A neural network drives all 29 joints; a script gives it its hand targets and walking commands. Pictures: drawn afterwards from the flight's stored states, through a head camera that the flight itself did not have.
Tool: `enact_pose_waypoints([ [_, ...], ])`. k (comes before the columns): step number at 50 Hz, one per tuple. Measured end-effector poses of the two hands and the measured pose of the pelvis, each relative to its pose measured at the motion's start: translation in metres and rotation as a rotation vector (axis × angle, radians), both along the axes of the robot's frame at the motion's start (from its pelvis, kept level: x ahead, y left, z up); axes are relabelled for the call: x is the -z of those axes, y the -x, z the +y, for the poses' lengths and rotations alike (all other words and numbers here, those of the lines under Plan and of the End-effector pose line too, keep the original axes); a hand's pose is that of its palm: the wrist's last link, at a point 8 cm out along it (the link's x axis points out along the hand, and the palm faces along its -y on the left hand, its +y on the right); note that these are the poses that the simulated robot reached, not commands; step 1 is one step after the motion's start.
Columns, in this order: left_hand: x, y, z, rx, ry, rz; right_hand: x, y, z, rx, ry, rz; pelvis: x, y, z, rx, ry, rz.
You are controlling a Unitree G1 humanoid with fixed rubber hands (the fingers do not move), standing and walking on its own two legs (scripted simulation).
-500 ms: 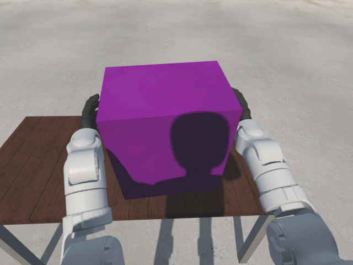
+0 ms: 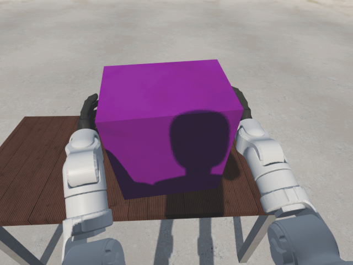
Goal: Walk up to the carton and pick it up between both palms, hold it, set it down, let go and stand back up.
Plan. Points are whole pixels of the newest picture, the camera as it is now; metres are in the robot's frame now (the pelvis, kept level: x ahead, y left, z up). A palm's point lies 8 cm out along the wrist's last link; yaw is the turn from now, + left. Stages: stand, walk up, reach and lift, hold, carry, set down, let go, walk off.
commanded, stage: hold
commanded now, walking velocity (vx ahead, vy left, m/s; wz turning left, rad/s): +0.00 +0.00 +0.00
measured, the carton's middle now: (167, 134) +0.38 +0.01 +0.15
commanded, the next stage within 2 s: none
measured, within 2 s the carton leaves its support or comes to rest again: neither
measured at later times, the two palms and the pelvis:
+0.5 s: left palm (88, 131) +0.35 +0.18 +0.19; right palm (241, 120) +0.36 -0.15 +0.19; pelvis +0.00 +0.00 +0.00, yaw +0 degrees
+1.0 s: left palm (89, 131) +0.35 +0.18 +0.19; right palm (242, 120) +0.36 -0.15 +0.19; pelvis +0.00 +0.00 +0.00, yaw +0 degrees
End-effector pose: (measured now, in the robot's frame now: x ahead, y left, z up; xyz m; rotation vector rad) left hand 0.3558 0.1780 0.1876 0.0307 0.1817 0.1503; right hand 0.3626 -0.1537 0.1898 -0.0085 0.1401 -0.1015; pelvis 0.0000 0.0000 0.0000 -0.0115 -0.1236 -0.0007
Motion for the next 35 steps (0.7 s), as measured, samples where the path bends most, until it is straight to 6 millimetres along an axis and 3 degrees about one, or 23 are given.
enact_pose_waypoints([
  [35, -0.002, 0.0, 0.002, 0.001, 0.006, -0.003, -0.005, -0.001, 0.002, 0.001, -0.003, -0.008, 0.0, -0.001, -0.002, 0.0, -0.001, 0.002],
])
